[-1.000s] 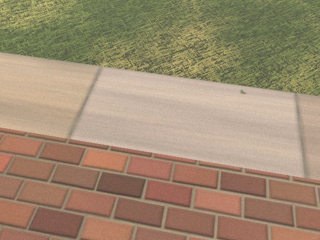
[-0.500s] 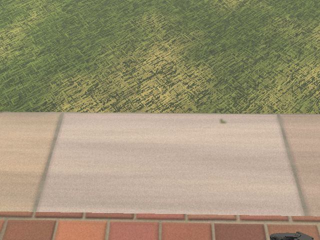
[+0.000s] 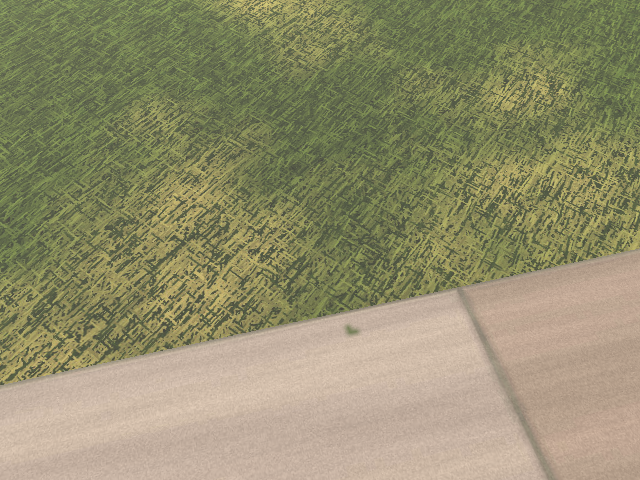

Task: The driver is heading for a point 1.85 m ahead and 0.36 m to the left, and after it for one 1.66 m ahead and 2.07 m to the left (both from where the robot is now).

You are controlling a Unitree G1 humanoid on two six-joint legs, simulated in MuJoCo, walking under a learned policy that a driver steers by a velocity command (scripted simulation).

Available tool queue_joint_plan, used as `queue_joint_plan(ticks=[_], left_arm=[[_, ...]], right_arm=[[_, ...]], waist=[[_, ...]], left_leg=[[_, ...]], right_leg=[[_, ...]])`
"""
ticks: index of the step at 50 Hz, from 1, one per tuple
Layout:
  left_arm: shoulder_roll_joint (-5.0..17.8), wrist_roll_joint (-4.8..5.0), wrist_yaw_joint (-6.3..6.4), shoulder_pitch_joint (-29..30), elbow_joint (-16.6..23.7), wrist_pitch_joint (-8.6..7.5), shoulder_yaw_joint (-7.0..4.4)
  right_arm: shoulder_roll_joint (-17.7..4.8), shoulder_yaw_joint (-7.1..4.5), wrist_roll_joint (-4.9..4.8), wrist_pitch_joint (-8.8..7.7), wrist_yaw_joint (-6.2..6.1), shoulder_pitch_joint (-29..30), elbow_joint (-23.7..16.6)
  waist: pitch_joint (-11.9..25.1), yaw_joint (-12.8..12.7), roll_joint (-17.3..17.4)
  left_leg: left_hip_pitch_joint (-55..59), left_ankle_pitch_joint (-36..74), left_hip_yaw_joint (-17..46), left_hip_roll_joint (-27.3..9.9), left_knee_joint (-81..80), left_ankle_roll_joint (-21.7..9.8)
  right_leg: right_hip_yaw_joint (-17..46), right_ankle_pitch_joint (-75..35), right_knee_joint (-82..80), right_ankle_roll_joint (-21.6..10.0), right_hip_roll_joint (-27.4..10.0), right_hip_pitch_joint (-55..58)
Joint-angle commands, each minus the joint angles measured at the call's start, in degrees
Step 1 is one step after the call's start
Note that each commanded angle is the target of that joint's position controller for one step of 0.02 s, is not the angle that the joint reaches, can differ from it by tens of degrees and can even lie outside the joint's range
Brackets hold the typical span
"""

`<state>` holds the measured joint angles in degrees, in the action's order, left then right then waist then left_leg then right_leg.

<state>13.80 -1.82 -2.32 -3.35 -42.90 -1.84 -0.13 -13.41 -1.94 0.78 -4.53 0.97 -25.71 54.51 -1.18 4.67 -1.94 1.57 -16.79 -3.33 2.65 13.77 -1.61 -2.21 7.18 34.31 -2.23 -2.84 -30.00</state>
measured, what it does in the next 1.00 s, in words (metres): walks ahead: right foot, then left foot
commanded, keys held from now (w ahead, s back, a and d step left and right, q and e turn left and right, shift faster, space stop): w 0.98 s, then w+q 0.02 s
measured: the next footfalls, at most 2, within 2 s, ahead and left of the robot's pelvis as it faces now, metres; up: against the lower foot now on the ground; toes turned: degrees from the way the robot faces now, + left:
right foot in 0.06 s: +0.18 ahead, -0.10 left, +0.00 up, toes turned -3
left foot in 0.58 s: +0.47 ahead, +0.09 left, +0.00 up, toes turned +5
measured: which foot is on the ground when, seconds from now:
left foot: down 0.00-0.08, up 0.10-0.56, down 0.58-1.00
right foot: up 0.00-0.04, down 0.06-0.60, up 0.62-1.00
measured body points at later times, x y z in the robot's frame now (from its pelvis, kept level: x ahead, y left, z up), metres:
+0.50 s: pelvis +0.25 -0.02 +0.00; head +0.28 -0.02 +0.45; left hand +0.19 +0.23 -0.14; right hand +0.44 -0.24 -0.11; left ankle +0.41 +0.10 -0.71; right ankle +0.14 -0.10 -0.74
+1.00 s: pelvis +0.51 +0.02 +0.00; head +0.53 +0.02 +0.45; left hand +0.67 +0.25 -0.12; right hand +0.45 -0.22 -0.14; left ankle +0.43 +0.09 -0.74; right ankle +0.69 -0.12 -0.69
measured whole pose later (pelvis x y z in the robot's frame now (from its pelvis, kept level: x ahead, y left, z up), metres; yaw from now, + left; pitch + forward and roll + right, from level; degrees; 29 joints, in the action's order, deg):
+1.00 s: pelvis +0.51 +0.02 +0.00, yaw +1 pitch +0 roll +1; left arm 12.7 -1.4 -1.6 -4.9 -50.3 -1.1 -2.2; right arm -10.9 -2.0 0.5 -4.7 0.1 -25.6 58.9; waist -2.3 2.9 -2.3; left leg 2.7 -13.3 -4.9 5.1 10.5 -4.7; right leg -1.6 0.3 38.8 -1.4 -5.7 -34.9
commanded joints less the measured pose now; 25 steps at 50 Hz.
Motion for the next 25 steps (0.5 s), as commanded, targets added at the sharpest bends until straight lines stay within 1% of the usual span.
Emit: queue_joint_plan(ticks=[1,2,3,4,5,6,7,8,9,10,12,14,16,18,20,22,23,25], left_arm=[[5.31,-0.25,0.81,-1.71,2.61,-1.28,-1.68],[6.28,-0.80,1.26,-8.86,-0.11,-1.83,-2.36],[9.56,-1.82,1.93,-18.84,-2.70,-2.39,-3.56],[16.21,-2.34,2.54,-24.62,-3.30,-2.21,-5.29],[14.51,0.35,2.37,-23.34,-3.80,-1.35,-5.22],[11.52,0.95,2.21,-17.95,-3.18,-1.21,-4.43],[8.19,0.87,1.94,-14.51,-2.83,-1.60,-3.64],[6.48,0.81,1.92,-12.68,-2.99,-2.00,-3.19],[5.26,0.99,2.08,-12.06,-3.62,-2.38,-2.84],[5.13,0.85,2.15,-12.50,-4.10,-2.80,-2.80],[5.90,1.30,2.16,-14.82,-5.62,-3.52,-3.12],[6.40,1.48,2.17,-16.85,-6.95,-3.67,-3.34],[5.82,1.45,2.12,-18.59,-8.06,-3.55,-3.19],[5.85,1.39,2.11,-20.19,-9.08,-3.49,-3.15],[6.30,1.28,2.22,-22.15,-10.24,-3.52,-3.22],[6.64,1.04,2.40,-24.02,-11.43,-3.38,-3.26],[6.73,0.90,2.53,-24.71,-11.99,-3.29,-3.28],[7.26,0.63,2.88,-24.85,-12.84,-3.10,-3.43]], right_arm=[[-10.27,-2.19,-0.09,-0.06,-0.49,0.49,-1.59],[-9.57,-1.93,-0.25,0.20,-0.52,0.37,-1.24],[-7.84,-1.28,-0.35,0.14,-0.58,1.01,-2.40],[-2.08,0.11,-1.54,0.01,-0.35,-2.58,-5.04],[-7.97,-1.57,0.10,0.44,-0.87,-1.19,-4.11],[-8.26,-1.92,0.42,0.57,-0.74,1.85,-4.74],[-6.86,-1.51,0.20,0.37,-0.35,4.01,-4.99],[-5.92,-1.45,0.15,0.69,-0.15,4.60,-4.77],[-5.48,-1.36,0.90,1.41,0.09,3.98,-4.37],[-4.76,-1.25,1.29,2.02,0.41,3.25,-3.74],[-4.27,-1.29,1.47,2.61,0.92,5.01,-4.17],[-3.97,-1.21,1.51,2.91,1.14,9.59,-5.54],[-3.70,-1.02,1.35,2.97,1.18,14.43,-6.99],[-2.90,-0.53,1.13,2.87,1.20,18.79,-8.30],[-2.54,-0.13,0.95,2.75,1.15,22.50,-9.41],[-2.81,0.01,0.77,2.64,0.97,25.23,-10.30],[-3.09,-0.01,0.74,2.55,0.90,26.28,-10.78],[-3.70,-0.19,0.76,2.34,0.69,27.00,-11.43]], waist=[[-0.68,-4.76,6.58],[2.86,-7.80,4.16],[9.23,-11.78,0.42],[15.85,-11.51,-12.62],[14.92,-11.08,-8.92],[6.93,-8.54,-4.80],[3.05,-7.25,-2.32],[0.85,-5.60,-2.46],[-0.06,-4.20,-3.38],[0.31,-3.66,-3.43],[0.07,-3.23,-2.19],[-1.56,-3.71,-1.54],[-2.91,-4.61,-1.36],[-3.51,-5.56,-1.34],[-3.87,-6.52,-1.38],[-4.34,-7.31,-1.48],[-4.70,-7.51,-1.53],[-5.00,-7.11,-1.68]], left_leg=[[-3.40,34.93,6.85,-15.29,4.24,-6.83],[-4.96,39.16,4.33,-12.83,13.65,-5.73],[-12.74,30.67,2.02,-10.07,27.09,-4.27],[-31.39,1.21,-2.57,-1.36,47.77,-1.38],[-37.95,-12.39,3.80,-0.41,55.42,-1.99],[-40.45,-8.71,5.72,-3.73,56.89,-2.60],[-39.28,-4.79,5.80,-5.69,54.24,-2.60],[-36.83,-2.69,5.40,-7.18,50.98,-2.34],[-34.28,-1.59,5.20,-7.98,48.85,-1.65],[-32.61,-0.39,4.62,-7.75,48.49,-1.11],[-33.85,2.11,3.85,-8.02,46.86,-0.24],[-37.42,5.91,3.26,-8.91,43.46,0.73],[-39.61,9.76,2.60,-9.32,38.22,1.42],[-39.01,13.13,1.58,-8.78,32.25,1.56],[-37.61,15.50,0.51,-7.87,27.43,1.18],[-36.85,15.88,-0.19,-6.98,24.14,0.41],[-36.74,15.37,-0.23,-6.71,22.90,-0.14],[-35.64,12.63,-0.35,-5.98,20.69,-1.63]], right_leg=[[-2.25,2.40,-4.60,-2.35,2.88,9.84],[-2.49,1.87,-8.17,-3.66,4.16,19.28],[5.31,5.64,-9.24,-6.27,-2.66,32.69],[30.73,12.69,-14.39,-12.51,-19.28,47.33],[39.64,11.93,-18.95,-14.35,-20.76,44.29],[30.93,10.95,-18.88,-13.42,-18.24,38.15],[24.81,6.72,-20.66,-12.27,-15.45,31.69],[19.97,3.96,-22.53,-10.32,-12.60,27.24],[16.59,1.05,-23.88,-9.11,-10.56,23.97],[14.62,-2.24,-24.62,-9.12,-9.72,22.87],[12.25,-6.72,-25.93,-9.94,-9.22,23.01],[10.52,-7.32,-27.60,-10.42,-8.92,23.69],[8.60,-8.97,-28.11,-10.23,-8.09,24.65],[6.81,-11.44,-27.98,-9.82,-7.44,25.23],[5.67,-14.20,-27.54,-9.48,-7.53,26.44],[5.17,-16.19,-26.65,-9.30,-8.19,28.95],[5.23,-17.41,-26.05,-9.22,-8.84,30.51],[5.29,-21.22,-24.03,-8.87,-10.13,33.43]])
Keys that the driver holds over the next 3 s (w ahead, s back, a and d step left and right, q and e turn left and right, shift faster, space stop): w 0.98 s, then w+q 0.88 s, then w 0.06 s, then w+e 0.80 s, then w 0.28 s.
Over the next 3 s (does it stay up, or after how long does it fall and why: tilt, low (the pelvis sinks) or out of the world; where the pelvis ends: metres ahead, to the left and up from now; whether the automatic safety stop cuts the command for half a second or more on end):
stays up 1.56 0.31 -0.10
